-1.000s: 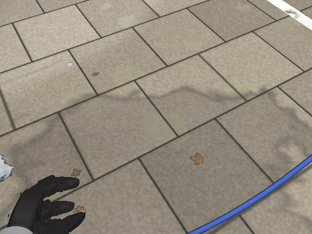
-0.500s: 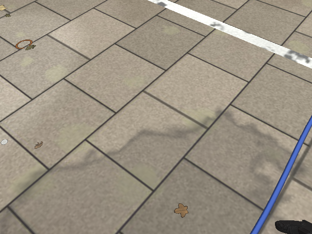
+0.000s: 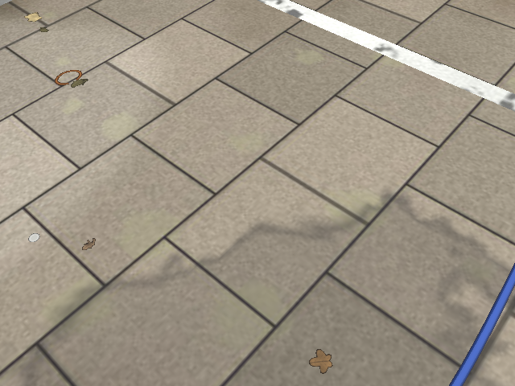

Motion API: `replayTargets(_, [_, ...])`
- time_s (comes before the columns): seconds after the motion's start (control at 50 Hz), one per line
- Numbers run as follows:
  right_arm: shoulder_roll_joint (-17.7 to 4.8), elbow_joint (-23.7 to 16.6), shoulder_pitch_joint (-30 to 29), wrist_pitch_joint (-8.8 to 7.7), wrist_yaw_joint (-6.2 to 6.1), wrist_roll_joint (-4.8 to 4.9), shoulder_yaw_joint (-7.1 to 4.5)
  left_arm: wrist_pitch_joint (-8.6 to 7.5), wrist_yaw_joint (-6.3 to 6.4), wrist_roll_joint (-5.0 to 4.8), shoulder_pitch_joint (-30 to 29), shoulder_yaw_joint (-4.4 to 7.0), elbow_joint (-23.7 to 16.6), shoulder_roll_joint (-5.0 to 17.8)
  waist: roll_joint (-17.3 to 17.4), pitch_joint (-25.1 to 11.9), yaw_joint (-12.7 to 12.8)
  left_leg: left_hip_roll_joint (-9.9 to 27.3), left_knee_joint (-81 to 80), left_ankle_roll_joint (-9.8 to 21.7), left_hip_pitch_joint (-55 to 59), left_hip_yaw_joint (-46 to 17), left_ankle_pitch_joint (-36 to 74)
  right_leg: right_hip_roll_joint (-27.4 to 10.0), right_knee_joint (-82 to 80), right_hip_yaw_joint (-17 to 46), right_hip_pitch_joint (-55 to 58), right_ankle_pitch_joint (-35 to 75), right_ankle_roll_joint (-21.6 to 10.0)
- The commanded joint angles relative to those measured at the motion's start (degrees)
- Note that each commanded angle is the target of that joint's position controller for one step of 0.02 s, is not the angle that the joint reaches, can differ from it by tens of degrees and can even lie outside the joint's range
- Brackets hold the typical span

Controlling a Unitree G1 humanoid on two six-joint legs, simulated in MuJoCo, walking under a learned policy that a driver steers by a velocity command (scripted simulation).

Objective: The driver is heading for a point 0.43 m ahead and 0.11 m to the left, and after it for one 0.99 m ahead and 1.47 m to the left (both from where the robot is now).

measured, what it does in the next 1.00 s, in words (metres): walks ahead, turning left: left foot, then right foot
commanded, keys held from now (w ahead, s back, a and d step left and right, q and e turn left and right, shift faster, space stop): q+shift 0.08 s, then w+q+shift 0.44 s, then w+shift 0.02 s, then w+q+shift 0.46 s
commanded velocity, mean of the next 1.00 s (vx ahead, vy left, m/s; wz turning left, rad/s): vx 0.69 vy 0.00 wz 0.88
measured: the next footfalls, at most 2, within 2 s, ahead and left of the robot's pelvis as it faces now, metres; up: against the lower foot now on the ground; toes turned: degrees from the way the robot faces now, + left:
left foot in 0.16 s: +0.04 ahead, +0.13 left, +0.00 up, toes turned +11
right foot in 0.58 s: +0.41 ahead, +0.03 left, +0.00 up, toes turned +34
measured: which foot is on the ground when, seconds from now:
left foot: up 0.00-0.14, down 0.16-0.58, up 0.60-1.00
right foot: down 0.00-0.16, up 0.18-0.56, down 0.58-1.00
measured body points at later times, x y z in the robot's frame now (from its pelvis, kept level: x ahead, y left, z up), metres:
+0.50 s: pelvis +0.15 +0.07 +0.01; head +0.17 +0.10 +0.46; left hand +0.27 +0.38 -0.08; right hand +0.26 -0.20 -0.10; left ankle +0.00 +0.12 -0.73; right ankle +0.35 -0.02 -0.69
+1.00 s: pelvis +0.47 +0.26 -0.03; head +0.51 +0.29 +0.42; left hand +0.21 +0.35 -0.15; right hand +0.82 +0.35 -0.08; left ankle +0.55 +0.44 -0.70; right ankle +0.38 +0.01 -0.73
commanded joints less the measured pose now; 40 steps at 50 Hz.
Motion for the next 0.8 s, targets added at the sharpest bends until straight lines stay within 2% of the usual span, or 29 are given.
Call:
replayTargets(0.02, [-1.0,-6.8,-5.1,0.03,1.29,0.36,0.38,-0.09,0.5,-0.35,-4.0,2.95,-4.6,10.0,-10.4,-2.7,1.7,3.9,-4.6,-1.0,-3.8,1.6,2.4,-13.5,-6.9,5.6,6.4,31.1,-10.8])
replayTargets(0.08, [-2.9,-8.2,-4.7,0.2,2.58,0.53,-0.28,0.21,0.04,-0.87,-2.2,3.93,-4.3,12.2,-10.7,-4.7,2.4,2.6,-13.7,0.6,2.6,5.2,4.0,-15.5,-4.0,3.3,6.5,31.9,-10.1])
replayTargets(0.12, [-3.3,-7.0,-0.2,0.62,2.33,0.97,-0.89,-0.67,-0.99,-2.1,-1.1,4.34,-4.1,13.0,-9.0,-6.8,0.8,0.4,-19.5,3.5,11.9,8.3,6.5,-16.3,-3.6,1.9,1.3,6.8,-8.1])
replayTargets(0.14, [-5.1,-5.0,4.6,0.44,1.82,1.06,-1.99,-1.27,-1.67,-1.89,0.0,3.99,-3.6,11.3,-5.5,-7.4,-0.8,-1.5,-21.5,5.7,20.4,7.9,4.7,-14.2,0.7,-0.4,-5.0,-9.2,-6.4])
replayTargets(0.16, [-8.5,-2.3,12.9,-0.21,1.25,1.44,-3.52,-1.81,-2.31,-0.47,-2.5,2.91,-4.2,8.0,3.2,-6.2,-4.8,1.1,-26.4,9.9,30.2,0.0,-1.5,-9.7,15.5,-5.3,-16.7,-15.6,-3.4])
replayTargets(0.18, [-17.8,-3.1,18.3,-2.47,1.28,0.57,-5.26,-3.29,-2.51,0.07,-11.0,1.52,-11.0,4.0,20.8,-3.8,-7.5,17.2,-42.6,23.7,37.7,-42.8,-24.0,3.0,38.2,-3.3,-41.6,-19.7,1.2])
replayTargets(0.2, [-13.6,-4.1,18.2,-4.95,1.9,-0.69,-3.7,-5.76,-3.07,-2.04,-17.1,1.86,-12.8,6.8,10.7,-2.9,-9.7,22.5,-51.2,27.2,37.6,-55.2,-35.3,2.4,43.9,9.7,-49.2,-15.3,-0.8])
replayTargets(0.22, [-10.8,-4.3,14.6,-6.39,1.57,-1.34,-2.47,-7.53,-3.82,-3.46,-18.3,2.28,-13.1,8.7,8.3,1.2,-7.3,22.4,-50.5,25.0,35.1,-52.2,-30.7,0.5,44.2,10.8,-50.2,-10.2,-2.7])
replayTargets(0.24, [-9.3,-5.0,12.1,-6.88,1.24,-0.84,-1.92,-8.66,-4.03,-2.42,-14.5,2.45,-11.3,9.2,4.4,1.1,-4.3,19.9,-48.0,22.5,32.2,-45.7,-24.0,-0.9,42.0,10.8,-46.5,-5.7,-3.4])
replayTargets(0.26, [-8.3,-5.6,9.0,-6.58,0.82,-0.21,-1.43,-9.37,-4.04,-0.89,-12.4,2.72,-9.9,9.5,2.6,1.5,-2.3,17.0,-46.9,20.3,28.3,-39.1,-17.3,-1.9,36.4,10.8,-42.4,-1.1,-3.1])
replayTargets(0.3, [-7.5,-6.6,6.4,-5.97,-0.3,-0.51,-0.79,-9.48,-4.42,-0.18,-11.3,3.21,-8.4,9.9,3.3,1.2,-0.6,11.6,-47.4,17.9,22.0,-29.6,-7.9,-1.0,27.9,8.6,-33.3,6.5,-0.9])
replayTargets(0.32, [-10.4,-4.0,7.4,-4.43,0.31,-3.54,-1.89,-5.71,-5.85,5.77,-9.1,1.11,-6.4,6.4,2.5,1.2,-0.8,6.9,-47.4,15.9,17.2,-22.8,-2.1,-0.2,27.9,4.0,-28.8,8.6,1.1])
replayTargets(0.34, [-10.1,-3.4,8.5,-3.94,0.62,-3.24,-1.92,-3.88,-6.19,5.27,-8.6,0.87,-6.5,5.4,2.7,1.2,-0.7,5.1,-47.0,16.0,15.2,-20.9,-0.7,0.5,26.3,2.7,-27.0,9.0,2.5])
replayTargets(0.38, [-9.1,-2.4,10.9,-3.85,1.17,-2.24,-1.68,-2.42,-6.23,3.05,-11.6,0.28,-7.7,5.7,3.9,2.1,-2.3,5.0,-47.8,16.8,14.5,-22.2,-0.6,0.6,21.3,2.4,-27.0,10.5,4.5])
replayTargets(0.42, [-9.2,-1.7,12.4,-4.04,1.23,-2.03,-1.84,-2.51,-6.08,2.0,-15.7,0.02,-8.9,6.5,5.2,2.4,-4.2,5.6,-47.7,16.9,16.2,-24.2,-0.4,0.8,14.5,3.2,-26.7,12.4,5.6])
replayTargets(0.48, [-10.6,-1.0,12.7,-4.39,0.86,-2.06,-2.39,-3.28,-5.9,1.35,-20.3,-0.05,-10.8,7.5,5.5,2.7,-5.9,6.8,-46.3,16.8,19.0,-27.7,-0.5,1.5,6.4,4.3,-23.9,12.0,5.0])
replayTargets(0.52, [-11.0,-1.4,9.7,-4.88,0.7,-2.05,-2.53,-3.8,-5.46,0.67,-17.5,0.17,-10.6,8.5,6.2,2.2,-3.7,7.5,-45.4,15.7,17.2,-29.7,1.1,1.6,2.5,5.3,-15.4,10.7,3.6])
replayTargets(0.54, [-11.1,-1.3,8.0,-5.2,0.73,-2.23,-2.47,-4.06,-5.06,0.46,-13.6,0.43,-9.7,9.1,6.9,1.3,-1.6,8.1,-44.5,15.1,15.8,-29.3,5.6,1.9,1.3,4.2,-9.0,9.3,2.6])
replayTargets(0.56, [-11.1,-1.2,6.5,-5.64,0.93,-2.31,-2.35,-4.54,-4.31,0.58,-6.9,1.2,-8.2,10.7,6.2,-1.1,2.1,6.9,-38.3,13.8,12.7,-28.6,16.6,2.9,0.1,3.7,1.6,6.8,1.6])
replayTargets(0.58, [-10.0,-1.1,4.9,-6.25,1.33,-2.22,-1.98,-5.3,-3.2,1.26,5.3,2.55,-5.3,13.9,1.5,-7.2,8.5,2.1,-22.6,11.7,7.3,-24.0,23.9,0.9,-0.2,5.7,17.1,4.0,0.1])
replayTargets(0.6, [-5.1,-2.9,5.0,-6.73,1.39,-1.21,-0.65,-5.56,-1.9,2.93,17.4,4.14,-4.2,20.2,-12.4,-18.2,12.8,-5.0,-0.7,9.8,-2.3,-14.6,14.0,-12.6,-6.2,22.2,32.5,-23.1,-1.9])
replayTargets(0.62, [-1.1,-5.7,6.8,-6.63,1.31,0.25,0.85,-5.43,-2.11,3.58,14.3,4.43,-4.6,23.2,-26.3,-18.7,7.6,-8.1,12.3,9.1,-15.1,-10.0,-6.5,-22.8,-20.1,52.0,33.0,-41.7,-4.6])
replayTargets(0.64, [-4.1,-3.4,5.3,-5.48,0.83,-0.98,0.89,-5.15,-2.21,3.39,6.4,3.19,-6.0,16.9,-15.3,-10.6,4.8,-2.7,18.8,9.7,-17.8,-8.5,1.3,-22.7,-18.9,49.5,24.1,-38.1,-5.5])
replayTargets(0.66, [-6.0,-2.8,2.9,-5.0,1.47,-2.44,0.47,-5.0,-2.25,2.97,4.5,2.08,-6.4,12.3,-7.4,-7.3,4.4,-0.1,18.0,9.6,-16.6,-6.9,6.1,-20.5,-16.6,39.4,18.6,-29.1,-5.4])
replayTargets(0.68, [-6.0,-2.3,1.5,-4.55,2.5,-3.13,0.42,-5.0,-2.29,2.83,4.7,1.43,-5.2,10.2,-4.7,-4.7,3.6,2.4,16.0,9.2,-14.8,-6.4,8.7,-17.7,-16.9,30.1,14.5,-19.6,-5.0])
replayTargets(0.7, [-5.4,-2.6,0.0,-4.03,3.42,-3.8,0.53,-5.3,-2.12,2.62,5.9,0.96,-3.9,9.3,-6.2,-2.2,3.3,3.9,15.2,8.6,-15.1,-5.9,9.6,-15.3,-18.1,23.5,12.2,-13.9,-4.7])
replayTargets(0.72, [-4.7,-2.9,-1.0,-3.34,4.26,-3.88,0.89,-5.85,-2.19,2.24,7.1,0.68,-2.6,8.5,-8.5,-0.4,3.0,5.0,14.9,8.1,-15.8,-5.5,10.6,-14.2,-19.1,19.1,10.8,-9.7,-4.3])
replayTargets(0.76, [-3.2,-4.1,-4.0,-2.31,5.08,-3.59,1.53,-6.94,-2.91,1.31,9.8,0.32,-0.4,7.1,-8.4,1.5,2.7,5.7,16.1,8.0,-18.8,-4.7,13.3,-13.4,-20.0,12.3,10.8,-0.7,-3.6])
replayTargets(0.8, [-2.8,-5.4,-7.4,-1.95,5.5,-3.52,1.96,-7.64,-3.25,1.17,11.0,0.18,0.9,7.0,-6.8,2.6,2.3,5.8,16.4,7.7,-21.5,-4.0,17.1,-13.5,-21.0,6.1,11.0,7.4,-3.4])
